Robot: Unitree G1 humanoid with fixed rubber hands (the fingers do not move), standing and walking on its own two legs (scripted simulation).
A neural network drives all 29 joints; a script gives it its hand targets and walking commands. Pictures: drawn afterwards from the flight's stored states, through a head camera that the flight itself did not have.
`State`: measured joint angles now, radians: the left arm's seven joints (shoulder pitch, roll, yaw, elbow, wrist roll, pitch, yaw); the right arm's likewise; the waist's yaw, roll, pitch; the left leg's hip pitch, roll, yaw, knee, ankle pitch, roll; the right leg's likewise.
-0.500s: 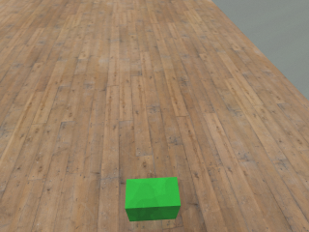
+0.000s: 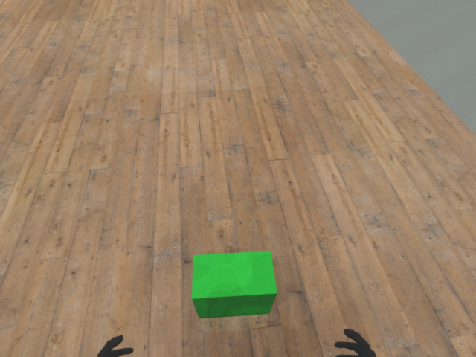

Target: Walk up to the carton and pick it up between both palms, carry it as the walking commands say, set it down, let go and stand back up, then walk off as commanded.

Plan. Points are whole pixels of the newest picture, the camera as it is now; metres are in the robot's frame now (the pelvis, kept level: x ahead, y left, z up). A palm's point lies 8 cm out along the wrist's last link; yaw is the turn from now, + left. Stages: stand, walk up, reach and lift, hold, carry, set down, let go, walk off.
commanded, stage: reach and lift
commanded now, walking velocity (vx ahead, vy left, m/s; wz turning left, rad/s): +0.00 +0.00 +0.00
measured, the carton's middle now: (233, 286) +0.44 +0.01 -0.62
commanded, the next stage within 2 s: none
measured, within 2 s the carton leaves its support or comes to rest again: neither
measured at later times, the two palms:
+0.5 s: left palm (119, 348) +0.17 +0.22 -0.15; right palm (351, 342) +0.18 -0.21 -0.15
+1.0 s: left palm (138, 288) +0.29 +0.21 -0.17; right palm (337, 282) +0.30 -0.22 -0.17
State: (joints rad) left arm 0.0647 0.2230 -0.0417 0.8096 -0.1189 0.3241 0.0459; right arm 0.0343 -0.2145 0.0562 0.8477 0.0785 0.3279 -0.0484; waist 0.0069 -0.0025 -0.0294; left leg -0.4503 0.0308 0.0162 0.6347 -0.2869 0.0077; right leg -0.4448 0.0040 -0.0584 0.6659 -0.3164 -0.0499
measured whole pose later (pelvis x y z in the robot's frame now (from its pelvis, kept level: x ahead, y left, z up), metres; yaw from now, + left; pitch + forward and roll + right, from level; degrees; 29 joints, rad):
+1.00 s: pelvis -0.07 +0.03 -0.08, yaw -1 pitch +22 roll +1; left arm -0.57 0.14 0.16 0.63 -0.06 0.45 0.10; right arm -0.64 -0.33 -0.17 0.77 0.03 0.40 0.13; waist 0.02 0.01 0.06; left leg -1.11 0.00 0.02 1.07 -0.34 0.00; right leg -1.12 0.00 0.01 1.10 -0.36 -0.01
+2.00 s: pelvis -0.06 +0.03 -0.19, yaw +1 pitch +50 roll +2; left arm -1.03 0.21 0.32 0.79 -0.06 0.16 0.08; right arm -1.15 -0.44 -0.31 0.99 0.02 0.11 0.13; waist 0.02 0.00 -0.09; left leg -1.89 -0.03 0.00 1.43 -0.42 -0.01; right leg -1.89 0.01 0.04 1.47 -0.45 0.01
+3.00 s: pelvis -0.10 +0.02 -0.40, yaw +0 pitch +36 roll +2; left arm -1.35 0.37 0.13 1.04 -0.26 0.06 0.13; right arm -1.41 -0.51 -0.07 1.10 0.24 0.06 -0.03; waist 0.01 0.02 0.37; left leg -2.28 -0.03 0.00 2.21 -0.56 -0.03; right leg -2.28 0.01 0.01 2.24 -0.59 -0.01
